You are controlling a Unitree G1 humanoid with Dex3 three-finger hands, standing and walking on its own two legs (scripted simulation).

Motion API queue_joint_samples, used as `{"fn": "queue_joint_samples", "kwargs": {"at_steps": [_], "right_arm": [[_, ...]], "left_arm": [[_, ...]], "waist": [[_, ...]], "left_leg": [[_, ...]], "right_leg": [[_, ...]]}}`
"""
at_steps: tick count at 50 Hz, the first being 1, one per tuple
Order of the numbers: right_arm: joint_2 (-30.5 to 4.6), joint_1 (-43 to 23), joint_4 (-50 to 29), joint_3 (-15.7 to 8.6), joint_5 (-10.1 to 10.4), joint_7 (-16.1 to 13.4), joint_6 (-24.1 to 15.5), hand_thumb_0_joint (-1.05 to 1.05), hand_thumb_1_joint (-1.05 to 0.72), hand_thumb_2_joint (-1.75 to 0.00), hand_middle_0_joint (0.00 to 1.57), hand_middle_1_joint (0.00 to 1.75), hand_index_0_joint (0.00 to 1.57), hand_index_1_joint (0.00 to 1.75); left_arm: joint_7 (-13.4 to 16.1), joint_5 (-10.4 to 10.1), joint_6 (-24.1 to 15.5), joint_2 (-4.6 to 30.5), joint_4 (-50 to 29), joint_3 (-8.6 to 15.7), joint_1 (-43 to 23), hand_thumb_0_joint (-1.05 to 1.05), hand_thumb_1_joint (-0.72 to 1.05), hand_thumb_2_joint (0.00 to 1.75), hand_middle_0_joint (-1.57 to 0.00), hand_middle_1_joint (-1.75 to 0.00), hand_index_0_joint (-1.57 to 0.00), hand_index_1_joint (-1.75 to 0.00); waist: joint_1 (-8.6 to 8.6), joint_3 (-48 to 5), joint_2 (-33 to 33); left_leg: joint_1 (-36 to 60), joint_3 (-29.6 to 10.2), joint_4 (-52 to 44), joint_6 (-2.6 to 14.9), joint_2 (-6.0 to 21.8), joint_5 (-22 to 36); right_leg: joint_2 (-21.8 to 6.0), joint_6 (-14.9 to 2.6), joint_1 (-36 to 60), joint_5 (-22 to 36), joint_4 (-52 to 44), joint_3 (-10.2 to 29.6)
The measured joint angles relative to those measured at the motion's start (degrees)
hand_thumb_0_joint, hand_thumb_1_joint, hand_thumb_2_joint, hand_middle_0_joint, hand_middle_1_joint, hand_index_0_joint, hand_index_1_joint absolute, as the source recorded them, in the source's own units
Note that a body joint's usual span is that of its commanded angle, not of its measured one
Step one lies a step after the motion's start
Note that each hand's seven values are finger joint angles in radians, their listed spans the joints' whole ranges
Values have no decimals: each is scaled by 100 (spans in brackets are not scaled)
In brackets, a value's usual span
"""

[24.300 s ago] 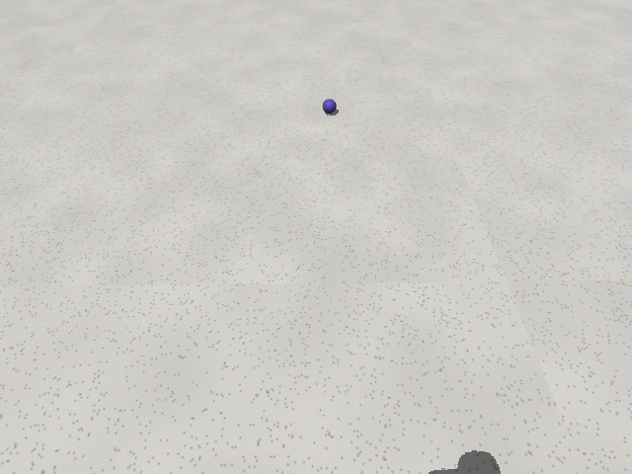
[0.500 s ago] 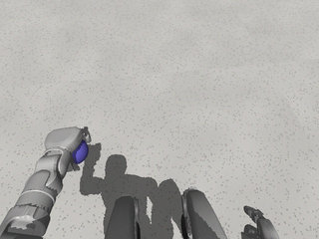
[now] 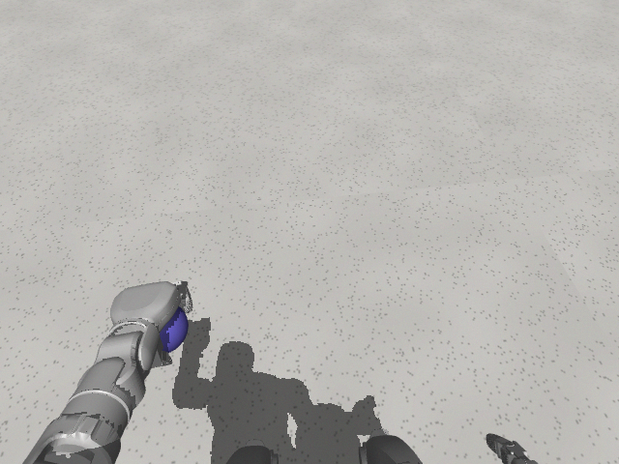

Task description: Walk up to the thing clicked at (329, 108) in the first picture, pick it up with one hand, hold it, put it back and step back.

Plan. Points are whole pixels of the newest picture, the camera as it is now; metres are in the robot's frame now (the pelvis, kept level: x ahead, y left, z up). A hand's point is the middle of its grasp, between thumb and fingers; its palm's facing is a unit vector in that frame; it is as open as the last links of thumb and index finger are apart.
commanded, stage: lift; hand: left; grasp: from above
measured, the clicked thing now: (160, 327) +0.34 +0.23 -0.09
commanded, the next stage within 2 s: hold in 0.04 s
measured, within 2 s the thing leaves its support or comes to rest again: neither
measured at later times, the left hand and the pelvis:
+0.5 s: hand (153, 311) +0.33 +0.22 -0.02, palm faces -0.45 -0.06 -0.89, open 10.0 cm; pelvis +0.02 +0.00 +0.03, yaw -1 degrees
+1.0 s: hand (154, 312) +0.32 +0.21 +0.00, palm faces -0.45 -0.06 -0.89, open 10.0 cm; pelvis +0.02 -0.01 +0.04, yaw -1 degrees
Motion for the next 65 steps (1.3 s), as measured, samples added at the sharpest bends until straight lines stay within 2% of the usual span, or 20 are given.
{"fn": "queue_joint_samples", "kwargs": {"at_steps": [10,24,45,65], "right_arm": [[-17,-31,19,-60,2,16,32,1,-91,-90,20,30,20,30],[-71,-126,-84,-98,41,40,146,1,-91,-90,20,30,20,29],[-86,-217,-260,-44,106,0,295,1,-91,-90,20,30,20,29],[-88,-344,-304,15,152,-83,269,1,-91,-91,20,30,20,29]], "left_arm": [[-97,21,-34,-76,-140,-56,146,0,-9,77,-52,-87,-59,-87],[-423,57,-99,-36,-425,-91,255,0,-9,76,-51,-87,-59,-87],[-852,5,-107,-11,-987,-134,477,0,-8,75,-51,-87,-59,-87],[-1005,-61,-124,22,-1311,-141,588,1,-7,75,-50,-89,-58,-87]], "waist": [[75,66,33],[171,110,48],[279,200,96],[341,363,121]], "left_leg": [[705,75,-683,-2,-2,186],[1378,129,-1270,-6,-9,345],[1925,178,-1768,-36,-17,582],[2263,203,-2148,-53,-19,802]], "right_leg": [[-11,-4,663,172,-631,47],[-24,-13,1293,306,-1152,79],[-29,-49,1754,471,-1495,117],[-29,-69,2047,654,-1795,136]]}}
